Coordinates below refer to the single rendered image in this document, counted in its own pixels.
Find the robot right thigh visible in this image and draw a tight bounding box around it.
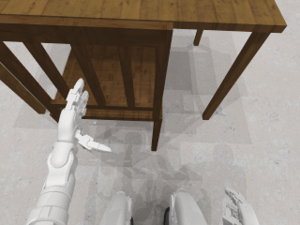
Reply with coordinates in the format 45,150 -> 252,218
170,192 -> 207,225

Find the robot left hand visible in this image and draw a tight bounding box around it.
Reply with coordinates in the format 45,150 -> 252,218
57,78 -> 112,154

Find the chair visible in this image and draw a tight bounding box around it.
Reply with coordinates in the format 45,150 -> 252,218
0,15 -> 173,152

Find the robot left forearm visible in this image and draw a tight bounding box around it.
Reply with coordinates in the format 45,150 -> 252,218
25,141 -> 79,225

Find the robot left thigh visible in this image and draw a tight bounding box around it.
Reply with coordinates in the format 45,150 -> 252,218
98,195 -> 132,225

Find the robot thigh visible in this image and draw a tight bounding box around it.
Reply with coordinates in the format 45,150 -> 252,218
170,192 -> 207,225
98,195 -> 132,225

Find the table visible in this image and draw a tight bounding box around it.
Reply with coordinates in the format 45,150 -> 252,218
0,0 -> 287,120

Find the robot right hand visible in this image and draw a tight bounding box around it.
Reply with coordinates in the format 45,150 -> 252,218
222,187 -> 260,225

